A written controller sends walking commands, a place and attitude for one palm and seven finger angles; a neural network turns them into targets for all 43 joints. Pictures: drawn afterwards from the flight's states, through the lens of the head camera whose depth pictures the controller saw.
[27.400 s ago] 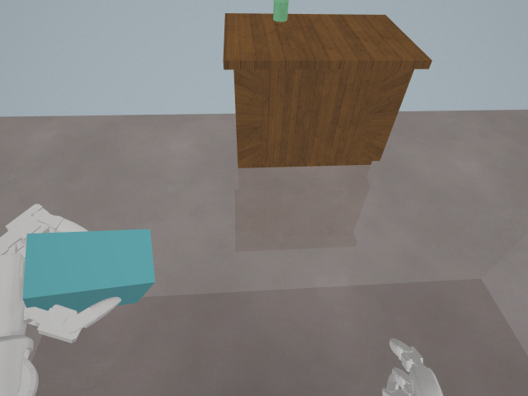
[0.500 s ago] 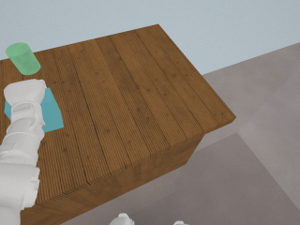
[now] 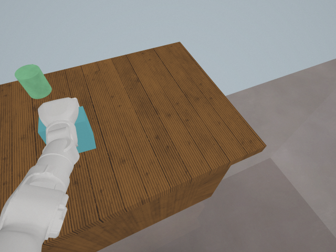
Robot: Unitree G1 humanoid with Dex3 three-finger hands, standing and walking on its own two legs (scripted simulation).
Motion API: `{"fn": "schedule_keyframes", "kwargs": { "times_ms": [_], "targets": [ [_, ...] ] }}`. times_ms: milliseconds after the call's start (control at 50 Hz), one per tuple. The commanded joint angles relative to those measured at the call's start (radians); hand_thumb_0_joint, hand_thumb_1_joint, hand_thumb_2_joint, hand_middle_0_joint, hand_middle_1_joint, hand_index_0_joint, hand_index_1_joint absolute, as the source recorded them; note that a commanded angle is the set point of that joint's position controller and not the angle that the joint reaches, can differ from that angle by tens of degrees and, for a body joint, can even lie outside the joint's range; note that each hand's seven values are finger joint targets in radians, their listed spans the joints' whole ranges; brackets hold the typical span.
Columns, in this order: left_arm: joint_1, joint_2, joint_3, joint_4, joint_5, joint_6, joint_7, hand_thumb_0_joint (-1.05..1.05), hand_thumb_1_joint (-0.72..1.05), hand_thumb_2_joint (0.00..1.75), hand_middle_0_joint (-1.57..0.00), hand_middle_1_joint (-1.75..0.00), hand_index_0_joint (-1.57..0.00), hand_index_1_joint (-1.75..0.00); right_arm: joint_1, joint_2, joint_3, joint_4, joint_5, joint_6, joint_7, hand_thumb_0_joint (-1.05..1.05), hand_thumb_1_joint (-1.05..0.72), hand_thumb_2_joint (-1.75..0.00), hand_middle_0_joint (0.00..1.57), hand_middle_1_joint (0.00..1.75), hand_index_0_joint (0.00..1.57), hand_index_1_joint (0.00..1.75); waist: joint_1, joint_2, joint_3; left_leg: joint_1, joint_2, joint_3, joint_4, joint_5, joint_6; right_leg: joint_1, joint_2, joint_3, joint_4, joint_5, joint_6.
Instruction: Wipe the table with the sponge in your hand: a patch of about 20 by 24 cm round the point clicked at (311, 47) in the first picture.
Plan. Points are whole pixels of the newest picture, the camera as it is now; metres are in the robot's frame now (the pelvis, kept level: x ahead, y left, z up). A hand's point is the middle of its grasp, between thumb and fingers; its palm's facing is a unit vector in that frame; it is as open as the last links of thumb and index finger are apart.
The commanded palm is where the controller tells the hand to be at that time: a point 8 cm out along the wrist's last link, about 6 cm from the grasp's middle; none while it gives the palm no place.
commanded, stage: wipe back along the middle lane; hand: left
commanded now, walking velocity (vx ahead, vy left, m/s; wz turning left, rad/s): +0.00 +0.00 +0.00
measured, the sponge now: (71, 137) +0.42 +0.28 -0.02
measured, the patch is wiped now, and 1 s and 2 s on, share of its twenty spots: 0.40 0.60 0.80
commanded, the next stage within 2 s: none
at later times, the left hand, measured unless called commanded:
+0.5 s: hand (76, 134) +0.40 +0.25 +0.02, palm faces -0.09 +0.00 -1.00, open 10.1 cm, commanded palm +0.37 +0.22 +0.05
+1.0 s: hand (81, 148) +0.36 +0.23 +0.02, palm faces -0.06 -0.02 -1.00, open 10.1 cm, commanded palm +0.32 +0.20 +0.05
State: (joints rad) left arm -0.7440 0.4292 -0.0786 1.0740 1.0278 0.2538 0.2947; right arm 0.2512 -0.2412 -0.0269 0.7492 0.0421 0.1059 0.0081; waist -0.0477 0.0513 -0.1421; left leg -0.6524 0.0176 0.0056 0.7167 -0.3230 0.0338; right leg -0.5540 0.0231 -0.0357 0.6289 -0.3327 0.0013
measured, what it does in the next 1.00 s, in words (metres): stands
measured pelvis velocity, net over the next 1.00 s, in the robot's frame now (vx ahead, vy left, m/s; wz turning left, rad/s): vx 0.00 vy -0.02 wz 0.02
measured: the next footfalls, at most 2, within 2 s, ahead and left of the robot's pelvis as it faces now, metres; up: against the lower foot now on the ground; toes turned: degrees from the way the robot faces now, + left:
none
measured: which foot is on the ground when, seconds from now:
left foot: down 0.00-1.00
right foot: down 0.00-1.00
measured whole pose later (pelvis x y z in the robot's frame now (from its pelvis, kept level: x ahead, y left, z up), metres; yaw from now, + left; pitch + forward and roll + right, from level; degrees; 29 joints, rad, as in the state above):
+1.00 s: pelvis +0.00 -0.02 +0.01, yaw +1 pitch +9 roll -1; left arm -0.46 0.27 -0.22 0.77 0.99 0.41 0.33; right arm 0.17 -0.24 -0.02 0.70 0.07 0.19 0.00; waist 0.02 0.06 -0.15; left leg -0.50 0.01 0.00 0.65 -0.31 0.01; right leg -0.42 0.02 -0.04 0.60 -0.34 -0.02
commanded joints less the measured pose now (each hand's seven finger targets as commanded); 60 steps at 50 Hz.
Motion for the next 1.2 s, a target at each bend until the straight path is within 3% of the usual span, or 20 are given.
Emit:
{"fn": "schedule_keyframes", "kwargs": {
  "times_ms": [0, 40, 80, 120, 180, 220, 400, 460, 520, 580, 640, 700, 840, 880, 920, 980, 1020, 1080, 1120, 1180],
  "targets": [
    [-0.334, 0.157, 0.018, -0.161, 0.008, 0.003, 0.014, 0.00, 0.10, 1.30, -1.20, -1.60, -1.20, -1.60, 0.054, -0.166, -0.056, -0.067, 0.003, -0.004, -0.002, 0.00, -0.90, -0.90, 0.20, 0.30, 0.20, 0.30, -0.025, 0.001, -0.346, 0.349, -0.006, -0.038, -0.048, 0.442, 0.001, 0.093, 0.034, -0.008, -0.047, 0.420, -0.052],
    [-0.338, 0.093, -0.033, -0.163, 0.006, 0.008, 0.007, 0.00, 0.10, 1.30, -1.20, -1.60, -1.20, -1.60, 0.047, -0.159, -0.058, -0.064, 0.005, 0.000, -0.001, 0.00, -0.90, -0.90, 0.20, 0.30, 0.20, 0.30, -0.040, -0.012, -0.321, 0.345, -0.007, -0.033, -0.051, 0.420, 0.003, 0.083, 0.032, -0.008, -0.058, 0.415, -0.049],
    [-0.323, 0.133, 0.012, -0.173, -0.005, 0.006, 0.006, 0.00, 0.10, 1.30, -1.20, -1.60, -1.20, -1.60, 0.039, -0.160, -0.057, -0.063, 0.008, 0.003, -0.002, 0.00, -0.90, -0.90, 0.20, 0.30, 0.20, 0.30, -0.021, -0.008, -0.339, 0.348, -0.007, -0.037, -0.059, 0.424, 0.004, 0.112, 0.030, -0.001, -0.061, 0.424, -0.053],
    [-0.282, 0.086, -0.025, -0.182, -0.004, 0.007, 0.002, 0.00, 0.10, 1.30, -1.20, -1.60, -1.20, -1.60, 0.033, -0.155, -0.057, -0.069, 0.007, 0.006, 0.000, 0.00, -0.90, -0.90, 0.20, 0.30, 0.20, 0.30, -0.019, -0.002, -0.340, 0.351, -0.013, -0.027, -0.056, 0.434, 0.005, 0.124, 0.030, -0.006, -0.057, 0.446, -0.052],
    [-0.202, 0.092, -0.008, -0.163, -0.010, 0.016, -0.004, 0.00, 0.10, 1.30, -1.20, -1.60, -1.20, -1.60, 0.008, -0.153, -0.050, -0.079, 0.014, 0.017, 0.000, 0.00, -0.90, -0.90, 0.20, 0.30, 0.20, 0.30, 0.000, -0.031, -0.302, 0.308, -0.019, -0.022, -0.071, 0.407, 0.007, 0.158, 0.025, 0.001, -0.067, 0.457, -0.055],
    [-0.216, 0.057, -0.052, -0.173, 0.001, 0.020, -0.004, 0.00, 0.10, 1.30, -1.20, -1.60, -1.20, -1.60, 0.006, -0.155, -0.051, -0.080, 0.014, 0.022, -0.001, 0.00, -0.90, -0.90, 0.20, 0.30, 0.20, 0.30, -0.014, -0.028, -0.269, 0.307, -0.019, -0.024, -0.079, 0.363, 0.006, 0.128, 0.026, -0.005, -0.071, 0.405, -0.053],
    [-0.107, 0.004, -0.062, -0.188, -0.018, 0.041, 0.009, 0.00, 0.10, 1.30, -1.20, -1.60, -1.20, -1.60, -0.035, -0.149, -0.051, -0.098, 0.017, 0.034, -0.003, 0.00, -0.90, -0.90, 0.20, 0.30, 0.20, 0.30, 0.011, -0.055, -0.261, 0.307, -0.022, -0.014, -0.087, 0.342, 0.007, 0.153, 0.024, -0.003, -0.077, 0.400, -0.056],
    [-0.094, -0.001, -0.077, -0.161, -0.014, 0.064, 0.011, 0.00, 0.10, 1.30, -1.20, -1.60, -1.20, -1.60, -0.052, -0.150, -0.042, -0.102, 0.022, 0.042, -0.006, 0.00, -0.90, -0.90, 0.20, 0.30, 0.20, 0.30, 0.005, -0.078, -0.205, 0.270, -0.027, -0.015, -0.099, 0.283, 0.005, 0.137, 0.021, -0.003, -0.088, 0.352, -0.054],
    [-0.092, -0.004, -0.076, -0.179, -0.018, 0.071, 0.011, 0.00, 0.10, 1.30, -1.20, -1.60, -1.20, -1.60, -0.063, -0.148, -0.042, -0.107, 0.022, 0.043, -0.009, 0.00, -0.90, -0.90, 0.20, 0.30, 0.20, 0.30, 0.015, -0.062, -0.224, 0.283, -0.027, -0.015, -0.101, 0.285, 0.004, 0.143, 0.020, -0.003, -0.083, 0.346, -0.057],
    [-0.035, -0.066, -0.102, -0.220, -0.031, 0.077, 0.006, 0.00, 0.10, 1.30, -1.20, -1.60, -1.20, -1.60, -0.084, -0.136, -0.044, -0.127, 0.025, 0.044, -0.003, 0.00, -0.90, -0.90, 0.20, 0.30, 0.20, 0.30, 0.026, -0.064, -0.254, 0.307, -0.024, -0.016, -0.097, 0.326, 0.004, 0.163, 0.021, -0.005, -0.077, 0.387, -0.061],
    [0.021, -0.088, -0.125, -0.251, -0.035, 0.096, 0.008, 0.00, 0.10, 1.30, -1.20, -1.60, -1.20, -1.60, -0.100, -0.137, -0.042, -0.138, 0.026, 0.049, -0.001, 0.00, -0.90, -0.90, 0.20, 0.30, 0.20, 0.30, 0.030, -0.071, -0.232, 0.307, -0.028, -0.014, -0.101, 0.308, 0.004, 0.164, 0.022, -0.006, -0.086, 0.375, -0.059],
    [-0.015, -0.043, -0.095, -0.260, -0.035, 0.112, 0.011, 0.00, 0.10, 1.30, -1.20, -1.60, -1.20, -1.60, -0.115, -0.142, -0.037, -0.134, 0.028, 0.052, -0.010, 0.00, -0.90, -0.90, 0.20, 0.30, 0.20, 0.30, 0.028, -0.083, -0.193, 0.300, -0.029, -0.022, -0.113, 0.272, 0.003, 0.155, 0.022, -0.006, -0.091, 0.329, -0.060],
    [0.063, -0.103, -0.141, -0.311, -0.039, 0.140, 0.001, 0.00, 0.10, 1.30, -1.20, -1.60, -1.20, -1.60, -0.146, -0.134, -0.033, -0.156, 0.030, 0.050, -0.008, 0.00, -0.90, -0.90, 0.20, 0.30, 0.20, 0.30, 0.044, -0.080, -0.196, 0.317, -0.033, -0.018, -0.120, 0.267, 0.002, 0.170, 0.022, -0.010, -0.096, 0.322, -0.064],
    [0.096, -0.065, -0.103, -0.317, -0.038, 0.146, -0.002, 0.00, 0.10, 1.30, -1.20, -1.60, -1.20, -1.60, -0.155, -0.139, -0.034, -0.154, 0.030, 0.053, -0.008, 0.00, -0.90, -0.90, 0.20, 0.30, 0.20, 0.30, 0.055, -0.090, -0.193, 0.319, -0.033, -0.023, -0.122, 0.277, 0.001, 0.186, 0.021, -0.004, -0.099, 0.336, -0.067],
    [0.149, -0.086, -0.116, -0.350, -0.049, 0.150, -0.006, 0.00, 0.10, 1.30, -1.20, -1.60, -1.20, -1.60, -0.161, -0.135, -0.032, -0.170, 0.032, 0.050, -0.009, 0.00, -0.90, -0.90, 0.20, 0.30, 0.20, 0.30, 0.061, -0.115, -0.197, 0.312, -0.038, -0.016, -0.123, 0.276, 0.003, 0.211, 0.020, -0.006, -0.100, 0.355, -0.062],
    [0.194, -0.072, -0.107, -0.390, -0.039, 0.162, -0.010, 0.00, 0.10, 1.30, -1.20, -1.60, -1.20, -1.60, -0.181, -0.140, -0.031, -0.175, 0.033, 0.048, -0.005, 0.00, -0.90, -0.90, 0.20, 0.30, 0.20, 0.30, 0.073, -0.084, -0.182, 0.320, -0.039, -0.018, -0.126, 0.286, -0.001, 0.212, 0.021, 0.000, -0.099, 0.365, -0.069],
    [0.229, -0.122, -0.147, -0.438, -0.054, 0.167, -0.014, 0.00, 0.10, 1.30, -1.20, -1.60, -1.20, -1.60, -0.194, -0.131, -0.029, -0.191, 0.037, 0.043, -0.001, 0.00, -0.90, -0.90, 0.20, 0.30, 0.20, 0.30, 0.067, -0.099, -0.171, 0.324, -0.042, -0.013, -0.123, 0.284, 0.003, 0.216, 0.021, -0.006, -0.102, 0.370, -0.064],
    [0.259, -0.110, -0.139, -0.461, -0.046, 0.184, -0.018, 0.00, 0.10, 1.30, -1.20, -1.60, -1.20, -1.60, -0.209, -0.136, -0.029, -0.190, 0.037, 0.041, 0.001, 0.00, -0.90, -0.90, 0.20, 0.30, 0.20, 0.30, 0.078, -0.096, -0.159, 0.329, -0.041, -0.020, -0.131, 0.282, -0.002, 0.213, 0.024, -0.003, -0.102, 0.358, -0.070],
    [0.277, -0.147, -0.171, -0.489, -0.052, 0.190, -0.020, 0.00, 0.10, 1.30, -1.20, -1.60, -1.20, -1.60, -0.215, -0.129, -0.028, -0.195, 0.039, 0.036, 0.003, 0.00, -0.90, -0.90, 0.20, 0.30, 0.20, 0.30, 0.072, -0.087, -0.157, 0.342, -0.042, -0.015, -0.125, 0.290, 0.001, 0.211, 0.024, -0.007, -0.097, 0.364, -0.068],
    [0.293, -0.107, -0.138, -0.510, -0.057, 0.205, -0.028, 0.00, 0.10, 1.30, -1.20, -1.60, -1.20, -1.60, -0.235, -0.135, -0.024, -0.199, 0.041, 0.037, -0.001, 0.00, -0.90, -0.90, 0.20, 0.30, 0.20, 0.30, 0.084, -0.102, -0.135, 0.331, -0.043, -0.020, -0.138, 0.259, -0.001, 0.215, 0.025, 0.002, -0.108, 0.337, -0.070]
  ]
}}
